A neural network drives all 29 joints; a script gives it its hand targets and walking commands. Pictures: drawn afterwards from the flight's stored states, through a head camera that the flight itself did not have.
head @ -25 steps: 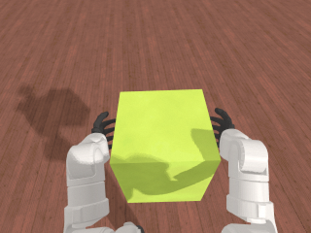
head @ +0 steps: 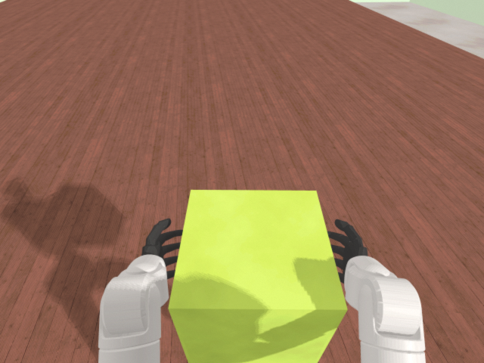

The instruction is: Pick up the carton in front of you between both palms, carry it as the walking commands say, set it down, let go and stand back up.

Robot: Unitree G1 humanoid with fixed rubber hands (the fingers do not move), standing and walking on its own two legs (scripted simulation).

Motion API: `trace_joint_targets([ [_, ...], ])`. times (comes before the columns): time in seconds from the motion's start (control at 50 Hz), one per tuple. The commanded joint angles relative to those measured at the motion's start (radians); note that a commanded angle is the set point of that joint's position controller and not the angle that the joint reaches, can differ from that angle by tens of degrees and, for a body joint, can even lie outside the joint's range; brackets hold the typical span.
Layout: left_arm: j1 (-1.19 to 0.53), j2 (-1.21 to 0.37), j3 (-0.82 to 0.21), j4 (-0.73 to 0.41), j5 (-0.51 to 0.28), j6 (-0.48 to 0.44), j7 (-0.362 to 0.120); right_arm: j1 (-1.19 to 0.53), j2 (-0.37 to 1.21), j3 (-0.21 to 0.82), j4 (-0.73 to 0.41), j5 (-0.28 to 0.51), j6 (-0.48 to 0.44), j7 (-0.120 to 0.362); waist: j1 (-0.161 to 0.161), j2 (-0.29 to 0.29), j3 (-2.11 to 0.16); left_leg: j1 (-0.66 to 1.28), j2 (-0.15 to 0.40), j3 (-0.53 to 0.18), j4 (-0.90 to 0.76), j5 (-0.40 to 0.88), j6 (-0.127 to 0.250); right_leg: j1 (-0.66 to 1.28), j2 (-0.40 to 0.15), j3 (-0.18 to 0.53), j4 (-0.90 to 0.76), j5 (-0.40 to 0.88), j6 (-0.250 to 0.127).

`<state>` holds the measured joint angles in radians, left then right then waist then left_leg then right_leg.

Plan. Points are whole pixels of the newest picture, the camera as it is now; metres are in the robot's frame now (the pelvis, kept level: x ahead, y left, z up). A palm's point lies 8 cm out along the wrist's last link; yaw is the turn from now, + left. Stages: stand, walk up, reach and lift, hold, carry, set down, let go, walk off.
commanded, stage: carry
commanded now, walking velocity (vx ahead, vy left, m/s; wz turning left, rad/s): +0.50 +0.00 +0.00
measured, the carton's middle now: (252, 283) +0.27 +0.00 +0.02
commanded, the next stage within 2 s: none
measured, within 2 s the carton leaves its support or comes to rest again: neither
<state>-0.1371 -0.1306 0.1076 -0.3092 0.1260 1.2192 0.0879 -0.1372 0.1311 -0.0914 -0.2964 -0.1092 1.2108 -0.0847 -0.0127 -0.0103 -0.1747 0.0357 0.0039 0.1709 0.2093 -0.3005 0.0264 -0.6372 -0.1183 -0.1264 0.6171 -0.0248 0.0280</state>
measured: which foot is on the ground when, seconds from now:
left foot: down 0.00-0.14, up 0.16-0.62, down 0.64-1.00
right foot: up 0.00-0.08, down 0.10-0.66, up 0.68-1.00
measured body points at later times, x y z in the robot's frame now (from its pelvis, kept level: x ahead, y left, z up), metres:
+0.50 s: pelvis +0.32 -0.03 +0.01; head +0.30 -0.05 +0.46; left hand +0.59 +0.13 +0.10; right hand +0.60 -0.18 +0.09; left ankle +0.46 +0.13 -0.69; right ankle +0.24 -0.12 -0.74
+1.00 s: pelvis +0.61 +0.01 +0.00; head +0.62 +0.02 +0.45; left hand +0.89 +0.17 +0.08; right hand +0.90 -0.14 +0.09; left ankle +0.57 +0.09 -0.74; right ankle +0.72 -0.11 -0.72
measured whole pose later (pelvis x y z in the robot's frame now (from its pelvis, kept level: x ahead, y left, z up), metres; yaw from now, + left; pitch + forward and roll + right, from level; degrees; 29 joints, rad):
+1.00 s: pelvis +0.61 +0.01 +0.00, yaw +0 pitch +3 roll -1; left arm -0.16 -0.13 0.09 -0.40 0.12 1.20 0.09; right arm -0.15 0.13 -0.10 -0.39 -0.10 1.18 -0.08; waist 0.00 -0.02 -0.05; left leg -0.17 0.04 0.20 0.37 -0.25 0.04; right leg -0.48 -0.06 -0.14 0.52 -0.09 0.02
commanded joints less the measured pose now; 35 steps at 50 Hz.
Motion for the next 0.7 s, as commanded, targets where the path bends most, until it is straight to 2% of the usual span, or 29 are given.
trace_joint_targets([
  [0.0, -0.492, -0.863, -0.707, -0.032, -0.409, 0.010, -0.248, -0.471, 0.855, 0.673, -0.035, 0.394, 0.010, 0.259, -0.006, 0.142, 0.023, 0.009, 0.232, -0.080, -0.043, 0.420, 0.082, 0.025, 0.029, -0.044, -0.077, 0.036, -0.028],
  [0.02, -0.498, -0.856, -0.704, -0.029, -0.410, 0.014, -0.248, -0.479, 0.849, 0.673, -0.032, 0.394, 0.014, 0.257, -0.006, 0.151, 0.027, 0.020, 0.234, -0.070, -0.021, 0.466, 0.074, 0.062, 0.035, -0.054, -0.103, 0.033, -0.039],
  [0.04, -0.501, -0.850, -0.698, -0.024, -0.410, 0.017, -0.247, -0.487, 0.844, 0.674, -0.030, 0.394, 0.017, 0.256, -0.002, 0.163, 0.012, 0.027, 0.231, -0.052, 0.032, 0.579, 0.063, 0.130, 0.054, -0.073, -0.125, 0.013, -0.050],
  [0.06, -0.496, -0.846, -0.692, -0.015, -0.408, 0.019, -0.248, -0.496, 0.840, 0.673, -0.029, 0.395, 0.020, 0.255, 0.006, 0.176, -0.026, 0.022, 0.221, -0.025, 0.132, 0.705, 0.049, 0.243, 0.093, -0.113, -0.145, -0.024, -0.056],
  [0.08, -0.483, -0.847, -0.686, 0.000, -0.407, 0.019, -0.249, -0.498, 0.836, 0.675, -0.029, 0.394, 0.023, 0.255, 0.023, 0.143, -0.093, -0.033, 0.182, 0.031, 0.314, 0.756, 0.017, 0.439, 0.137, -0.157, -0.183, -0.076, -0.056],
  [0.1, -0.474, -0.852, -0.681, 0.008, -0.404, 0.018, -0.251, -0.502, 0.827, 0.675, -0.027, 0.395, 0.023, 0.256, 0.043, 0.074, -0.184, -0.194, 0.162, 0.034, 0.526, 0.561, -0.011, 0.677, 0.042, -0.049, -0.168, -0.151, -0.056],
  [0.12, -0.486, -0.842, -0.662, 0.031, -0.390, 0.008, -0.255, -0.525, 0.860, 0.691, -0.046, 0.401, 0.031, 0.254, 0.038, -0.207, -0.307, -0.510, 0.053, 0.001, 0.865, 0.265, -0.064, 0.933, -0.258, 0.467, -0.263, -0.362, -0.204],
  [0.14, -0.454, -0.889, -0.669, 0.048, -0.403, 0.001, -0.257, -0.533, 0.860, 0.690, -0.051, 0.404, 0.028, 0.259, 0.038, -0.308, -0.293, -0.675, -0.033, -0.095, 1.037, -0.153, -0.056, 0.934, -0.323, 0.691, -0.400, -0.234, -0.247],
  [0.16, -0.469, -0.918, -0.676, 0.022, -0.415, -0.005, -0.260, -0.545, 0.902, 0.701, -0.035, 0.410, 0.017, 0.262, 0.034, -0.224, -0.275, -0.709, 0.037, -0.169, 1.123, -0.132, -0.026, 0.895, -0.296, 0.551, -0.372, -0.102, -0.233],
  [0.18, -0.480, -0.956, -0.687, 0.008, -0.421, -0.016, -0.264, -0.543, 0.935, 0.703, -0.042, 0.414, 0.004, 0.265, 0.033, -0.121, -0.276, -0.712, 0.075, -0.182, 1.124, -0.093, -0.007, 0.836, -0.268, 0.462, -0.346, -0.034, -0.208],
  [0.2, -0.496, -0.990, -0.700, -0.013, -0.427, -0.027, -0.267, -0.535, 0.961, 0.712, -0.043, 0.412, -0.008, 0.265, 0.027, -0.046, -0.247, -0.699, 0.116, -0.193, 1.062, -0.028, -0.003, 0.747, -0.243, 0.373, -0.355, -0.033, -0.172],
  [0.22, -0.513, -1.005, -0.709, -0.028, -0.433, -0.037, -0.271, -0.535, 0.972, 0.719, -0.050, 0.409, -0.019, 0.263, 0.021, -0.052, -0.232, -0.664, 0.137, -0.190, 0.994, 0.015, -0.005, 0.678, -0.221, 0.300, -0.382, -0.088, -0.143],
  [0.24, -0.513, -1.012, -0.716, -0.035, -0.438, -0.045, -0.274, -0.528, 0.986, 0.728, -0.055, 0.404, -0.028, 0.260, 0.019, -0.079, -0.231, -0.635, 0.134, -0.166, 0.949, 0.047, -0.009, 0.638, -0.203, 0.247, -0.405, -0.133, -0.131],
  [0.28, -0.491, -1.002, -0.722, -0.050, -0.445, -0.052, -0.280, -0.489, 1.000, 0.733, -0.059, 0.392, -0.044, 0.251, 0.021, -0.111, -0.209, -0.635, 0.132, -0.133, 0.850, 0.084, -0.024, 0.608, -0.183, 0.184, -0.455, -0.205, -0.137],
  [0.32, -0.468, -0.978, -0.726, -0.067, -0.451, -0.054, -0.286, -0.460, 0.989, 0.734, -0.073, 0.378, -0.051, 0.242, 0.023, -0.114, -0.174, -0.668, 0.138, -0.103, 0.732, 0.124, -0.043, 0.618, -0.180, 0.150, -0.496, -0.206, -0.155],
  [0.4, -0.459, -0.917, -0.726, -0.111, -0.454, -0.042, -0.284, -0.450, 0.941, 0.733, -0.114, 0.377, -0.040, 0.232, 0.026, -0.106, -0.111, -0.705, 0.123, -0.052, 0.513, 0.228, -0.058, 0.678, -0.146, 0.079, -0.501, -0.088, -0.158],
  [0.52, -0.419, -0.829, -0.691, -0.081, -0.413, 0.004, -0.262, -0.444, 0.844, 0.707, -0.106, 0.385, 0.014, 0.236, 0.032, -0.128, -0.009, -0.659, 0.084, 0.005, 0.317, 0.290, -0.025, 0.732, -0.133, 0.009, -0.449, 0.104, -0.136],
  [0.56, -0.432, -0.817, -0.685, -0.064, -0.407, 0.015, -0.258, -0.460, 0.826, 0.695, -0.093, 0.390, 0.028, 0.240, 0.032, -0.143, 0.002, -0.580, 0.073, 0.026, 0.270, 0.281, -0.008, 0.737, -0.133, -0.013, -0.395, 0.180, -0.115],
  [0.58, -0.444, -0.816, -0.685, -0.058, -0.407, 0.019, -0.256, -0.465, 0.822, 0.688, -0.083, 0.390, 0.032, 0.242, 0.028, -0.141, -0.019, -0.487, 0.049, 0.056, 0.251, 0.255, -0.001, 0.724, -0.124, -0.035, -0.319, 0.269, -0.101],
  [0.6, -0.459, -0.815, -0.688, -0.057, -0.408, 0.024, -0.256, -0.458, 0.821, 0.679, -0.067, 0.388, 0.035, 0.244, 0.012, -0.106, -0.070, -0.322, 0.000, 0.104, 0.217, 0.203, 0.000, 0.677, -0.087, -0.088, -0.167, 0.324, -0.075],
  [0.62, -0.468, -0.808, -0.691, -0.056, -0.410, 0.028, -0.254, -0.448, 0.817, 0.665, -0.048, 0.386, 0.036, 0.247, -0.008, -0.046, -0.147, -0.082, 0.037, 0.049, 0.237, 0.140, 0.007, 0.533, -0.057, -0.107, 0.023, 0.245, -0.047],
  [0.64, -0.500, -0.826, -0.706, -0.073, -0.419, 0.035, -0.251, -0.457, 0.805, 0.647, -0.030, 0.374, 0.032, 0.253, -0.016, 0.160, -0.238, 0.164, 0.317, -0.382, 0.176, 0.089, 0.119, 0.252, 0.030, -0.080, 0.349, 0.026, 0.017],
  [0.66, -0.512, -0.836, -0.714, -0.077, -0.421, 0.037, -0.253, -0.437, 0.839, 0.650, 0.006, 0.381, 0.024, 0.255, -0.015, 0.371, -0.272, 0.267, 0.435, -0.663, 0.057, 0.284, 0.213, 0.021, 0.147, -0.018, 0.572, -0.431, 0.028],
  [0.68, -0.535, -0.869, -0.718, -0.068, -0.429, 0.027, -0.255, -0.452, 0.869, 0.658, -0.029, 0.397, 0.016, 0.258, -0.011, 0.285, -0.249, 0.242, 0.423, -0.561, 0.090, 0.527, 0.216, -0.040, 0.109, 0.076, 0.696, -0.483, 0.000],
])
